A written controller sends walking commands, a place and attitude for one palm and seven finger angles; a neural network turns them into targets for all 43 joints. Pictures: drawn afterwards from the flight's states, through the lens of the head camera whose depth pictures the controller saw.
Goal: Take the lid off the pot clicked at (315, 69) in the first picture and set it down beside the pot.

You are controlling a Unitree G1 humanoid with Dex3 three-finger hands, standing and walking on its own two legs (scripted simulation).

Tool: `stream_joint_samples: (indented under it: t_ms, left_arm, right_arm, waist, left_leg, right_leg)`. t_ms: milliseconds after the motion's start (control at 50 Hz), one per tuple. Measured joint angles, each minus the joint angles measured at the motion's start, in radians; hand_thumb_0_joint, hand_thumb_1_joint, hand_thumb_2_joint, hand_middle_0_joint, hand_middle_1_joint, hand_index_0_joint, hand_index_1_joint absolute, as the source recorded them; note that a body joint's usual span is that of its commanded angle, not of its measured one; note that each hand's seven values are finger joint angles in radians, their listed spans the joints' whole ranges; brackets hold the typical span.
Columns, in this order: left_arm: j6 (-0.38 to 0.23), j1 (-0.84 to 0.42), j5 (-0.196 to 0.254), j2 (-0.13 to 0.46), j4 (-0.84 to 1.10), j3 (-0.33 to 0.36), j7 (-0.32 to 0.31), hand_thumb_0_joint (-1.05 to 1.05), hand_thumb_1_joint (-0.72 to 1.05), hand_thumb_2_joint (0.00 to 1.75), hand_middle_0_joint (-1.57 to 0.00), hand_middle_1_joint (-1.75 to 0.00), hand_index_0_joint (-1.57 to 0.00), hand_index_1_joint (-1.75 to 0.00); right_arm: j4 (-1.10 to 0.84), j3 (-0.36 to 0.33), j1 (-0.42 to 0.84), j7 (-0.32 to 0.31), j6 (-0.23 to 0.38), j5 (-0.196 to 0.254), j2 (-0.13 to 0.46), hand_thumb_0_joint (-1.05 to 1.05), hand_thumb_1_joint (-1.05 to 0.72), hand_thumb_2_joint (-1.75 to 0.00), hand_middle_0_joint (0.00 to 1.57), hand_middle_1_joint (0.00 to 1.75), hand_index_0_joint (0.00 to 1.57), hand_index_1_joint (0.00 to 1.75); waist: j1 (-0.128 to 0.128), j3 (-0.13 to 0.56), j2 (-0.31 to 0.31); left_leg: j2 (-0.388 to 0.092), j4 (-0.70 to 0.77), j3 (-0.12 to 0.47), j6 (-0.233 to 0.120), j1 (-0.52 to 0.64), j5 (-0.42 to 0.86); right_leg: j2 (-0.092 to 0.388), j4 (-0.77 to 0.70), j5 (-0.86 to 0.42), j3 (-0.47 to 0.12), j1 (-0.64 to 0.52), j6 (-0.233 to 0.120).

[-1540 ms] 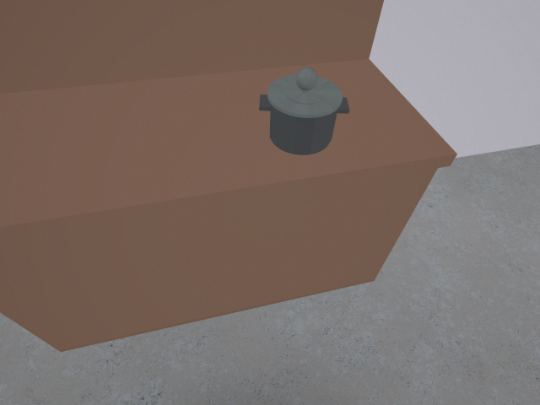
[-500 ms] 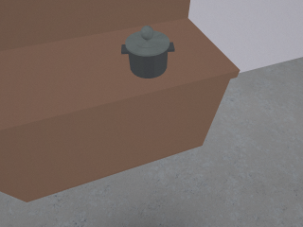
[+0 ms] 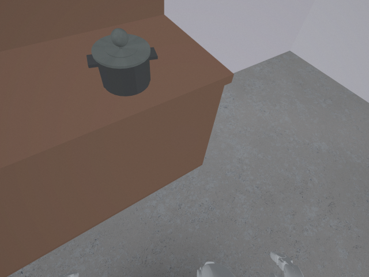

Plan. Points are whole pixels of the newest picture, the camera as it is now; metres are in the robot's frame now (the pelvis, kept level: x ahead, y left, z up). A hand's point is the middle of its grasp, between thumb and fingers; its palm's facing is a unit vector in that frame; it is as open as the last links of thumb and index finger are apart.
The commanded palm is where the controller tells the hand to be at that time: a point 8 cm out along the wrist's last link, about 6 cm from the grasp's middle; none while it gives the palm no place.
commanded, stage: walk to a spot facing it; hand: left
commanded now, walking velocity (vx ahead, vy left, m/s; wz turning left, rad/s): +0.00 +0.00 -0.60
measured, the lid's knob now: (119, 37) +0.68 +0.27 +0.11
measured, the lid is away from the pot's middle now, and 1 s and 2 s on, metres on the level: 0.00 0.00 0.00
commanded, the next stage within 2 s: turn to face it in 1.74 s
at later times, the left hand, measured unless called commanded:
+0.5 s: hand (141, 251) +0.19 +0.12 -0.17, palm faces -0.34 -0.92 -0.20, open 7.4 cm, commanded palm none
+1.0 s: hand (172, 250) +0.20 +0.04 -0.15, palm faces -0.56 -0.78 -0.27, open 7.4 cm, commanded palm none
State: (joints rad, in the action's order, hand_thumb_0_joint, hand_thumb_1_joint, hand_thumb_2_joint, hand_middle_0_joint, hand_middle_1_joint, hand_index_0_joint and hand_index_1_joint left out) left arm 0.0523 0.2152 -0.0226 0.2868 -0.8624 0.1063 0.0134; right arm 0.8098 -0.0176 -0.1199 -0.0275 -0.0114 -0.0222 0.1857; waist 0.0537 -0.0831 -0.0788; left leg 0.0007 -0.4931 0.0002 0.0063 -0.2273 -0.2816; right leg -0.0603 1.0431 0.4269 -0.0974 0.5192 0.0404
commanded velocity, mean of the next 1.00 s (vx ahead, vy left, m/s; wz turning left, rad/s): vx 0.03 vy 0.00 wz -0.60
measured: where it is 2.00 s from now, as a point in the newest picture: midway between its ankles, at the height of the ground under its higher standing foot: outside the picture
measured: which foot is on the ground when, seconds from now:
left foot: down 0.00-0.20, up 0.22-0.48, down 0.50-0.82, up 0.84-1.00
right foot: up 0.00-0.20, down 0.22-0.50, up 0.52-0.80, down 0.82-1.00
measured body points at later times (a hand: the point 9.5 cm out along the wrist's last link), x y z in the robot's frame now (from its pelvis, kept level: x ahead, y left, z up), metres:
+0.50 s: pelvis +0.02 -0.03 -0.01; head +0.07 -0.03 +0.44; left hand +0.21 +0.17 -0.16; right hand -0.03 -0.31 -0.13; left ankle +0.08 +0.08 -0.74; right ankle +0.02 -0.16 -0.74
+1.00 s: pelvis +0.01 -0.07 +0.00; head +0.03 -0.11 +0.45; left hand +0.23 +0.08 -0.13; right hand -0.10 -0.33 -0.15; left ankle +0.09 +0.05 -0.68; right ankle -0.03 -0.16 -0.74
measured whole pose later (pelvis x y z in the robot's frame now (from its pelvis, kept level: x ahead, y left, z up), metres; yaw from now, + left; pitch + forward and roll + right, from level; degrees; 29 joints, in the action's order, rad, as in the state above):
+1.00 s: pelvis +0.01 -0.07 +0.00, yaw -38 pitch +0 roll +1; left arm 0.03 0.20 -0.02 0.21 -0.87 0.06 0.00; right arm 0.90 -0.06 -0.20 -0.01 -0.05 -0.02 0.25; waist 0.01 -0.09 0.01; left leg -0.09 -1.00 -0.05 0.07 -0.46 -0.43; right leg -0.03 0.54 0.25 -0.03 0.30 -0.05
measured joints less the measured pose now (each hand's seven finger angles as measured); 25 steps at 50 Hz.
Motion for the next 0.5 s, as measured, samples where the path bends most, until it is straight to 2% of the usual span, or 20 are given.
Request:
stream_joint_samples:
  t_ms: [40,100,180,220,280,320,360,460,500]
  left_arm:
    - [0.004,-0.013,0.003,0.007,0.010,0.000,0.009,0.01,0.91,0.90,-0.19,-0.30,-0.19,-0.30]
    - [0.011,-0.030,0.004,0.009,0.017,-0.007,0.018,0.01,0.91,0.90,-0.19,-0.30,-0.19,-0.30]
    - [0.003,-0.054,0.004,0.005,0.017,-0.021,0.027,0.01,0.91,0.90,-0.19,-0.30,-0.19,-0.30]
    - [-0.018,-0.059,0.002,0.009,0.024,-0.029,0.026,0.01,0.91,0.90,-0.19,-0.30,-0.19,-0.30]
    - [-0.027,-0.078,0.007,-0.020,0.027,-0.038,0.003,0.01,0.91,0.90,-0.19,-0.30,-0.19,-0.30]
    - [-0.018,-0.076,0.005,-0.034,0.027,-0.041,-0.010,0.01,0.91,0.90,-0.19,-0.30,-0.20,-0.30]
    - [-0.009,-0.071,0.001,-0.043,0.022,-0.045,-0.015,0.01,0.91,0.90,-0.20,-0.30,-0.20,-0.30]
    - [0.009,-0.064,0.001,-0.052,0.010,-0.054,-0.008,0.01,0.91,0.90,-0.20,-0.30,-0.20,-0.30]
    - [0.017,-0.056,0.007,-0.054,0.013,-0.053,-0.004,0.01,0.90,0.90,-0.20,-0.30,-0.20,-0.30]
  right_arm:
    - [0.012,0.005,-0.023,0.002,-0.003,-0.002,0.001,0.00,-0.90,-0.90,0.21,0.30,0.20,0.30]
    - [0.026,0.005,-0.056,0.008,-0.005,-0.006,0.009,0.00,-0.90,-0.90,0.21,0.30,0.20,0.30]
    - [0.041,-0.008,-0.102,0.014,-0.004,-0.006,0.036,0.00,-0.90,-0.90,0.21,0.30,0.20,0.30]
    - [0.048,-0.018,-0.134,0.017,-0.010,-0.001,0.055,0.00,-0.90,-0.90,0.21,0.30,0.20,0.30]
    - [0.086,-0.033,-0.127,0.006,-0.040,0.005,0.094,0.00,-0.90,-0.90,0.21,0.30,0.20,0.30]
    - [0.100,-0.038,-0.125,0.002,-0.048,0.006,0.104,0.01,-0.91,-0.90,0.21,0.30,0.20,0.30]
    - [0.099,-0.040,-0.124,0.001,-0.047,0.007,0.104,0.01,-0.91,-0.90,0.20,0.30,0.20,0.30]
    - [0.069,-0.035,-0.126,0.000,-0.022,0.011,0.081,0.01,-0.91,-0.90,0.20,0.30,0.20,0.30]
    - [0.053,-0.027,-0.140,-0.001,-0.006,0.010,0.073,0.00,-0.91,-0.90,0.20,0.30,0.20,0.30]
  waist:
    - [-0.002,-0.005,0.011]
    - [-0.015,-0.016,0.035]
    - [-0.045,-0.032,0.070]
    - [-0.058,-0.027,0.077]
    - [-0.072,-0.053,0.109]
    - [-0.073,-0.054,0.102]
    - [-0.074,-0.045,0.083]
    - [-0.076,-0.020,0.042]
    - [-0.079,0.000,0.042]
  left_leg:
    - [-0.019,0.015,-0.025,0.002,0.018,0.001]
    - [-0.052,0.018,-0.067,0.013,0.037,-0.009]
    - [-0.104,-0.044,-0.115,0.042,0.030,-0.057]
    - [-0.126,-0.177,-0.126,0.052,-0.024,-0.121]
    - [-0.112,-0.477,-0.044,0.042,-0.147,-0.246]
    - [-0.098,-0.543,-0.035,0.044,-0.191,-0.243]
    - [-0.082,-0.501,-0.043,0.049,-0.203,-0.225]
    - [-0.039,-0.251,-0.055,0.047,-0.146,-0.126]
    - [-0.036,-0.102,-0.048,0.026,-0.095,-0.050]
  right_leg:
    - [0.041,0.019,-0.004,0.039,0.016,0.009]
    - [0.090,-0.098,-0.007,0.085,-0.015,0.014]
    - [0.101,-0.330,-0.056,0.121,-0.115,-0.008]
    - [0.094,-0.436,-0.173,0.116,-0.164,-0.044]
    - [0.058,-0.397,-0.149,0.106,-0.154,-0.056]
    - [0.044,-0.418,-0.151,0.083,-0.166,-0.056]
    - [0.038,-0.440,-0.165,0.054,-0.174,-0.056]
    - [0.015,-0.455,-0.183,-0.017,-0.170,-0.045]
    - [-0.008,-0.426,-0.171,-0.035,-0.151,-0.037]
